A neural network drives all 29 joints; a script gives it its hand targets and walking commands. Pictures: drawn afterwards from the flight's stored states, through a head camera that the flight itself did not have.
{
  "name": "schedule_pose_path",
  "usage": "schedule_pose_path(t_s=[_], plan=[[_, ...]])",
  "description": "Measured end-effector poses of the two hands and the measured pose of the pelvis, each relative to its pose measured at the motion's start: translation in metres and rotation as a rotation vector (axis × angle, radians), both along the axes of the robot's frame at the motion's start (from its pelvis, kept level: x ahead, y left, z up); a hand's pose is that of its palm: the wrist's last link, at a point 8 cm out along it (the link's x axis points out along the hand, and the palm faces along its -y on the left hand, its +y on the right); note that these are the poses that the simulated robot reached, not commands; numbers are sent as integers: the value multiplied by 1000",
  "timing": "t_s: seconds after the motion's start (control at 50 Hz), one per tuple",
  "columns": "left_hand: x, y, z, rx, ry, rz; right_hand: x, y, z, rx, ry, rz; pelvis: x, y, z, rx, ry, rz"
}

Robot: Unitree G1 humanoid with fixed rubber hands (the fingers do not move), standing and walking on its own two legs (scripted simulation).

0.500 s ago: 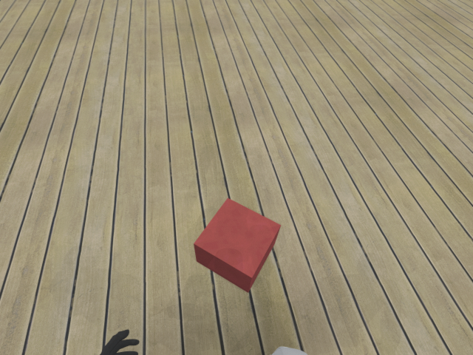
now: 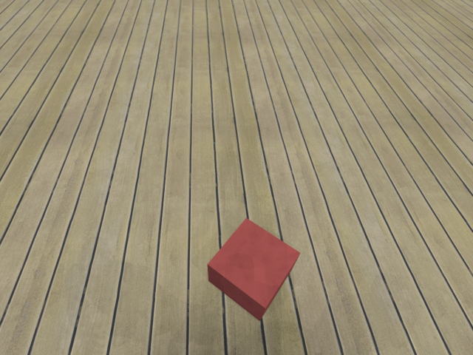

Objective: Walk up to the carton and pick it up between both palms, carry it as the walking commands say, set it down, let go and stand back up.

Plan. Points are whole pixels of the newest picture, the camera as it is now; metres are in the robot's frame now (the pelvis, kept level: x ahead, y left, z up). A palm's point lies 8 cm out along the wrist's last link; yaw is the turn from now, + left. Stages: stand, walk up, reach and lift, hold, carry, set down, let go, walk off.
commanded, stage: walk up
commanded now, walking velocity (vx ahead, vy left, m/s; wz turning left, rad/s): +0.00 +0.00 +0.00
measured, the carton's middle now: (252, 267) +0.54 -0.06 -0.68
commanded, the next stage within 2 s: none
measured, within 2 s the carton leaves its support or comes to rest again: neither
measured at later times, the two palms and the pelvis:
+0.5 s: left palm out of the picture +0.00 +0.22 -0.14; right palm out of the picture +0.02 -0.22 -0.14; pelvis +0.02 +0.00 +0.01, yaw +0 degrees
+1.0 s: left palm out of the picture -0.02 +0.24 -0.12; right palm out of the picture +0.04 -0.25 -0.14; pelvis +0.03 +0.00 +0.01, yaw -6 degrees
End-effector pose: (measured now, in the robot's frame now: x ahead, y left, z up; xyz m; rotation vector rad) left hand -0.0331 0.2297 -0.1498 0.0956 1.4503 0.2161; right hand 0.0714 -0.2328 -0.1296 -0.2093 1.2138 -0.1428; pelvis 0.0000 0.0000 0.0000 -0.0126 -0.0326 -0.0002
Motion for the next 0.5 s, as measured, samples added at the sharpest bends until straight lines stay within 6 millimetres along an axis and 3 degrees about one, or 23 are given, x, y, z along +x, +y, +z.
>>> schedule_pose_path(t_s=[0.18, 0.34, 0.5], plan=[[28, 0, 1, -33, -30, -41, -15, 17, 4, 16, 40, -47, 9, 10, 6, 13, 14, 2], [30, 0, 10, -6, -17, -59, -35, 16, -4, 43, 93, -87, 14, 8, 8, 14, 16, -2], [31, -12, 12, -6, -14, -60, -47, 8, -7, 53, 128, -103, 18, 0, 9, 13, 15, -4]])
